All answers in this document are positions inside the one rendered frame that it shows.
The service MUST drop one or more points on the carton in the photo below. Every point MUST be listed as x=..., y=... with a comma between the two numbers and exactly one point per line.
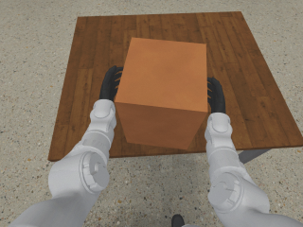
x=161, y=98

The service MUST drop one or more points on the left robot hand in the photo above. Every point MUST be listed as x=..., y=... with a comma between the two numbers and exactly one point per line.
x=108, y=88

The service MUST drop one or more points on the robot left forearm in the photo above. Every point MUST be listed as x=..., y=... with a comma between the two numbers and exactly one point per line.
x=100, y=134

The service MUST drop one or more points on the robot right forearm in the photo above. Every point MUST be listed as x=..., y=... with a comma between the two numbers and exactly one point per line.
x=220, y=150

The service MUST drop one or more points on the left robot upper arm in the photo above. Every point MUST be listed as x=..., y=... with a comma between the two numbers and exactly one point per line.
x=75, y=184

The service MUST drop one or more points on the robot right foot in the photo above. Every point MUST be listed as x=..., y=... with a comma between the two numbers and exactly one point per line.
x=177, y=221

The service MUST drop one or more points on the right robot upper arm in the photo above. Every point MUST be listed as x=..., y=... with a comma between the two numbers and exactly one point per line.
x=239, y=203

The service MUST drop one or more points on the table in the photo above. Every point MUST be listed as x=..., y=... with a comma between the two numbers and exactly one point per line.
x=259, y=115

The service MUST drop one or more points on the right robot hand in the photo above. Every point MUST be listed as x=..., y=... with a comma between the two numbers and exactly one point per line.
x=217, y=100

